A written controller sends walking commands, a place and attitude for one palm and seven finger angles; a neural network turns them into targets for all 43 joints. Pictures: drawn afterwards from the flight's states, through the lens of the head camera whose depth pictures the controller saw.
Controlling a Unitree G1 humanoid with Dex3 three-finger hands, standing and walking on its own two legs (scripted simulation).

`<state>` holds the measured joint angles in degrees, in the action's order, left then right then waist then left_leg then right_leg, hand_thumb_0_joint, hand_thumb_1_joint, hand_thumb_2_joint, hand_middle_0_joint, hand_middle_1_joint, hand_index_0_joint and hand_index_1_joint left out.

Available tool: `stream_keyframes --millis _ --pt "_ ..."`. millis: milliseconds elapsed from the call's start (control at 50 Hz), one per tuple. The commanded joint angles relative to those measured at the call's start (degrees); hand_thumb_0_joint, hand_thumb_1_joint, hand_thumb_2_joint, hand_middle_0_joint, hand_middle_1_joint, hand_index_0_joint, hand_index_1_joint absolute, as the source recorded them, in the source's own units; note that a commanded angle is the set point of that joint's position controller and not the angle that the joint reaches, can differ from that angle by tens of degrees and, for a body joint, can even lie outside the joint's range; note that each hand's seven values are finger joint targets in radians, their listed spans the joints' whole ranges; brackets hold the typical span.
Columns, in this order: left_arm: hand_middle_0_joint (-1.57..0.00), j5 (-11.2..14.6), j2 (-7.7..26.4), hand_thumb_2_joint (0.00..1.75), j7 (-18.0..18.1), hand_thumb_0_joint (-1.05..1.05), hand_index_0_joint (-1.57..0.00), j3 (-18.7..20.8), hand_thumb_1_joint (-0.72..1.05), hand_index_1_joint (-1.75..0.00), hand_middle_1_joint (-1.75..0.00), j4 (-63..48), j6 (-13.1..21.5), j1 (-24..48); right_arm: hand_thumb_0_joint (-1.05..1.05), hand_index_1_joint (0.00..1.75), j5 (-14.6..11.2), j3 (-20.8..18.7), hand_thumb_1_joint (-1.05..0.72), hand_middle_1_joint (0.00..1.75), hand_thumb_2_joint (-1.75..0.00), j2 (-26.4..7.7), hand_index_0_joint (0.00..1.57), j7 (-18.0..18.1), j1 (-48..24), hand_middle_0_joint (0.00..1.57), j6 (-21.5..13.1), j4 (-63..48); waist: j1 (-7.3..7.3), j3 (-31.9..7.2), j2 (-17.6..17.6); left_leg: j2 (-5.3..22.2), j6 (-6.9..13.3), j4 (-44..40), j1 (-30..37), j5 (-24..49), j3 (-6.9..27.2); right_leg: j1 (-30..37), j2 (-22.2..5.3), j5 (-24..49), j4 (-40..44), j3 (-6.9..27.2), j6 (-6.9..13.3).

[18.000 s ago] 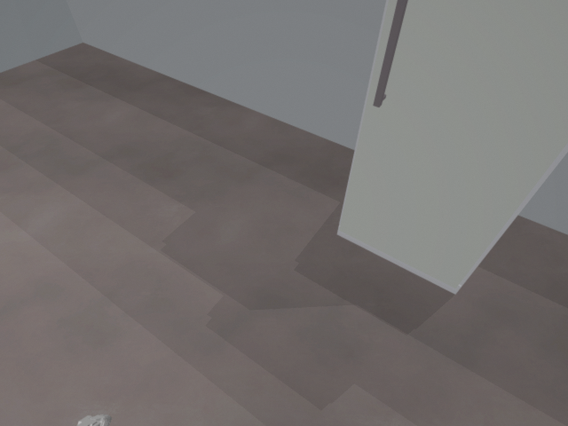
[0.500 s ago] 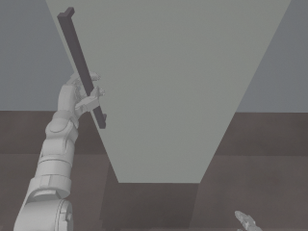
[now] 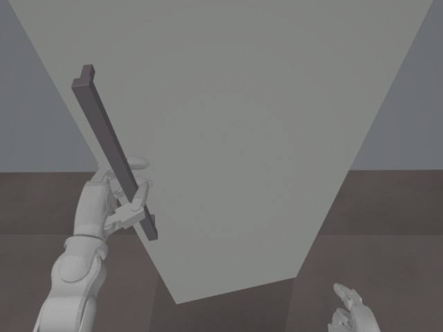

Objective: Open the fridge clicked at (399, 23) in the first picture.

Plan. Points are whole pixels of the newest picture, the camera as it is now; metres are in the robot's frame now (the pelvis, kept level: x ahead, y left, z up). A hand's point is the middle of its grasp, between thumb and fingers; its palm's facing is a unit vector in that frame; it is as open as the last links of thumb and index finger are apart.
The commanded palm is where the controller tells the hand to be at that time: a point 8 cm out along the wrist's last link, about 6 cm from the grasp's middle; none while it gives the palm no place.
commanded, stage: walk backward, drawing the door open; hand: left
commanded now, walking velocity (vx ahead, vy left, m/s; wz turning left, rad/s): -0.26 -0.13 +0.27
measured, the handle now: (128, 174) +0.33 +0.17 +0.14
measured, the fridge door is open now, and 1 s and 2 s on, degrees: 12 50 89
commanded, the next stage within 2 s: stop walking and hold the door back in 1.74 s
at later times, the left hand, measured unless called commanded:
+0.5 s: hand (163, 282) +0.17 +0.09 +0.13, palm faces +0.19 -0.96 -0.22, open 6.3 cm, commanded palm +0.13 +0.13 +0.13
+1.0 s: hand out of the picture +0.04 -0.05 +0.12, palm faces +0.31 -0.92 -0.24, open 7.1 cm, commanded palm +0.00 -0.01 +0.13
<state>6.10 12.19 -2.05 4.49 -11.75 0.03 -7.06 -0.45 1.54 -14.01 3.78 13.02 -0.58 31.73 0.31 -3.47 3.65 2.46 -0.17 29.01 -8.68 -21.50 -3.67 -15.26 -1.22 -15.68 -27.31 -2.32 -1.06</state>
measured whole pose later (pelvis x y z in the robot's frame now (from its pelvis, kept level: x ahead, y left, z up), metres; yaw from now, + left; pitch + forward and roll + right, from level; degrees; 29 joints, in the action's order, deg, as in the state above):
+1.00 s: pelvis -0.18 -0.23 -0.01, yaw +24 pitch +0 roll -1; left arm -3.1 10.3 3.7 -5.6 -20.3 0.5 -8.5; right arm 0.8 -1.2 -9.6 2.9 12.2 -5.2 38.7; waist 3.5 3.5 3.6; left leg 5.9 -3.7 31.5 -25.4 -11.0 11.2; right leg -13.9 1.5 -17.5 -32.4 -1.5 1.1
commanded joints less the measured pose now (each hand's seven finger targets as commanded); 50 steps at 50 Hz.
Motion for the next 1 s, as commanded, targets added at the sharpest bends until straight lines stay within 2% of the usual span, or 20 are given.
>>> stream_keyframes --millis 0,40,100,320,480,560,600,640,660,680,700,720,740,760,780,820,900,940,960,980 --pt "-0.45 -3.85 6.07 0.9 4.75 0.0 -0.45 1.86 0.9 -1.4 -1.4 -13.59 5.82 8.81 0.0 0.3 1.02 -2.77 -0.9 0.3 -0.9 -5.54 0.2 1.14 -4.58 0.2 -0.57 -8.88 1.87 -15.04 0.21 3.52 1.23 1.58 9.22 58.73 2.72 6.31 -2.31 42.1 -5.32 -0.47 1.08" --pt "-0.45 -4.18 4.68 0.9 5.15 0.0 -0.45 0.07 0.9 -1.4 -1.4 -16.14 6.02 8.02 0.0 0.3 1.38 -2.5 -0.9 0.3 -0.9 -4.81 0.2 0.8 -6.58 0.2 0.27 -9.74 1.67 -13.86 0.79 4.71 1.28 -0.42 10.62 59.87 3.51 3.82 -0.85 30.22 -4.19 -1.03 0.58" --pt "-0.45 -4.48 3.24 0.9 5.93 0.0 -0.45 -1.68 0.9 -1.4 -1.4 -17.44 5.85 5.4 0.0 0.3 1.78 -1.89 -0.9 0.3 -0.9 -4.28 0.2 0.57 -8.26 0.2 0.87 -10.62 1.47 -9.81 1.38 4.9 1.03 -2.91 7.4 57.07 4.17 3.58 0.01 25.16 -2.74 -1.52 0.44" --pt "-0.45 -5.38 3.51 0.9 6.43 0.0 -0.45 -1.0 0.9 -1.4 -1.4 -21.23 5.97 -0.91 0.0 0.3 1.95 -2.18 -0.9 0.3 -0.9 -2.48 0.2 0.14 -6.72 0.2 1.1 -11.62 2.78 -13.01 -0.88 2.43 0.96 -0.6 3.0 47.79 6.83 5.57 -0.62 34.5 -3.46 -2.95 0.49" --pt "-0.45 -5.64 4.57 0.9 6.74 0.0 -0.45 -1.02 0.9 -1.4 -1.4 -23.66 5.07 -0.05 0.0 0.3 1.34 -2.47 -0.9 0.3 -0.9 -1.25 0.2 1.49 -7.77 0.2 -1.58 -9.38 2.6 -8.04 -4.19 0.87 1.85 -2.77 -9.84 17.2 7.48 3.6 -3.26 8.88 1.96 -0.22 1.28" --pt "-0.45 -6.45 4.67 0.9 7.44 0.0 -0.45 -0.91 0.9 -1.4 -1.4 -25.13 4.29 1.08 0.0 0.3 1.06 -2.41 -0.9 0.3 -0.9 0.12 0.2 2.06 -7.45 0.2 -2.45 -7.66 1.66 -7.04 -12.47 -4.35 -0.29 17.74 -11.61 -0.42 0.09 -2.64 -10.62 -8.25 12.52 1.27 5.71" --pt "-0.45 -7.16 4.0 0.9 7.52 0.0 -0.45 -1.39 0.9 -1.4 -1.4 -25.2 3.62 2.5 0.0 0.3 1.34 -2.22 -0.9 0.3 -0.9 0.36 0.2 2.38 -6.79 0.2 -2.94 -7.16 1.53 -7.53 -13.47 -2.63 -0.31 28.35 -12.98 -4.1 -0.41 -4.28 -13.5 -7.96 11.32 -1.32 8.76" --pt "-0.45 -7.51 2.65 0.9 7.1 0.0 -0.45 -2.75 0.9 -1.4 -1.4 -25.48 3.07 3.92 0.0 0.3 1.69 -1.61 -0.9 0.3 -0.9 0.42 0.2 2.58 -5.36 0.2 -3.38 -7.43 2.17 -5.47 -11.3 -0.46 -0.36 23.3 -8.97 -4.79 -0.57 -8.79 -12.18 -6.48 8.4 -6.32 8.12" --pt "-0.45 -7.22 2.3 0.9 7.06 0.0 -0.45 -3.87 0.9 -1.4 -1.4 -26.64 2.99 5.23 0.0 0.3 1.75 -1.31 -0.9 0.3 -0.9 0.27 0.2 2.77 -3.79 0.2 -3.93 -7.39 3.21 -4.16 -7.97 0.14 0.16 14.93 -4.15 -3.7 1.15 -13.29 -9.73 -6.76 2.96 -7.82 6.3" --pt "-0.45 -6.39 1.95 0.9 6.75 0.0 -0.45 -5.88 0.9 -1.4 -1.4 -27.22 3.02 6.26 0.0 0.3 1.87 -1.48 -0.9 0.3 -0.9 -1.23 0.2 3.12 -2.92 0.2 -4.63 -7.04 5.03 -2.13 0.49 2.47 1.42 -0.15 0.95 0.73 8.07 -18.77 -6.14 -6.24 -10.4 -7.95 3.72" --pt "-0.45 -5.69 0.75 0.9 6.28 0.0 -0.45 -7.48 0.9 -1.4 -1.4 -29.56 4.32 8.12 0.0 0.3 2.55 -2.24 -0.9 0.3 -0.9 -3.68 0.2 2.98 -4.13 0.2 -6.32 -9.56 5.25 0.78 15.32 20.87 7.98 -22.96 -5.74 -3.4 41.59 -24.36 1.36 -9.0 -34.83 -4.82 -1.03" --pt "-0.45 -8.64 4.13 0.9 6.41 0.0 -0.45 -6.27 0.9 -1.4 -1.4 -28.08 5.68 9.11 0.0 0.3 3.2 -2.49 -0.9 0.3 -0.9 -4.13 0.2 2.01 -7.3 0.2 -6.46 -9.21 2.45 1.4 10.4 29.56 12.52 -29.71 -15.09 -14.72 57.89 -19.26 -0.15 -5.93 -49.79 9.61 -2.19" --pt "-0.45 -10.34 4.45 0.9 6.34 0.0 -0.45 -4.81 0.9 -1.4 -1.4 -27.14 6.8 8.53 0.0 0.3 3.38 -3.19 -0.9 0.3 -0.9 -2.97 0.2 1.88 -9.43 0.2 -5.66 -7.42 2.39 4.42 5.02 24.85 11.53 -26.38 -18.9 -18.84 50.79 -20.47 -1.31 -3.35 -52.9 11.83 -2.17" --pt "-0.45 -9.89 4.16 0.9 6.01 0.0 -0.45 -4.94 0.9 -1.4 -1.4 -28.55 7.16 9.17 0.0 0.3 3.25 -3.23 -0.9 0.3 -0.9 -3.14 0.2 1.44 -11.48 0.2 -5.41 -6.24 1.7 6.94 5.01 21.9 11.02 -23.31 -20.85 -17.97 43.98 -21.14 -1.46 -3.24 -51.84 11.15 -2.38" --pt "-0.45 -9.8 4.92 0.9 6.15 0.0 -0.45 -4.23 0.9 -1.4 -1.4 -29.82 7.47 11.33 0.0 0.3 2.75 -3.31 -0.9 0.3 -0.9 -3.18 0.2 1.1 -12.93 0.2 -5.41 -5.9 0.89 5.45 4.67 19.07 10.4 -20.8 -20.51 -15.7 38.07 -17.68 -1.27 -3.5 -48.01 10.28 -2.08" --pt "-0.45 -8.81 -0.12 0.9 5.72 0.0 -0.45 -7.14 0.9 -1.4 -1.4 -24.52 7.38 6.65 0.0 0.3 2.39 -4.2 -0.9 0.3 -0.9 -3.0 0.2 0.29 -9.88 0.2 -6.35 -3.64 -0.05 0.31 3.65 12.85 5.95 -17.53 -17.14 -7.67 26.19 -6.4 1.37 -5.5 -31.18 6.44 -1.41" --pt "-0.45 -7.83 -1.93 0.9 5.19 0.0 -0.45 -10.34 0.9 -1.4 -1.4 -26.58 8.55 11.36 0.0 0.3 1.29 -4.79 -0.9 0.3 -0.9 -1.27 0.2 -0.4 -9.45 0.2 -9.0 -3.04 1.71 -10.1 6.72 3.76 0.64 -11.43 -8.46 0.31 15.96 11.93 5.61 -6.49 5.54 -1.67 -0.38" --pt "-0.45 -7.96 2.03 0.9 5.19 0.0 -0.45 -8.1 0.9 -1.4 -1.4 -29.23 9.36 12.32 0.0 0.3 0.54 -4.23 -0.9 0.3 -0.9 1.85 0.2 -1.03 -7.53 0.2 -8.18 -2.01 3.38 -10.78 -5.67 -4.08 -2.07 6.29 -6.9 5.23 3.32 7.39 -3.54 3.6 9.84 -0.09 4.22" --pt "-0.45 -7.89 4.78 0.9 5.66 0.0 -0.45 -4.7 0.9 -1.4 -1.4 -30.8 9.8 13.05 0.0 0.3 0.92 -3.74 -0.9 0.3 -0.9 2.88 0.2 -1.0 -10.15 0.2 -8.05 -2.77 1.63 -8.1 -9.51 -4.4 -2.91 19.89 -15.78 1.05 0.1 6.5 -9.2 11.61 7.46 1.12 7.66" --pt "-0.45 -7.9 2.22 0.9 5.57 0.0 -0.45 -5.75 0.9 -1.4 -1.4 -28.93 9.03 10.57 0.0 0.3 -0.44 -5.51 -0.9 0.3 -0.9 2.14 0.2 -0.14 -11.16 0.2 -9.4 -2.75 -0.73 -10.2 -20.35 -5.19 -2.41 36.62 -18.8 -8.51 0.92 5.64 -15.04 12.96 9.22 6.5 11.51"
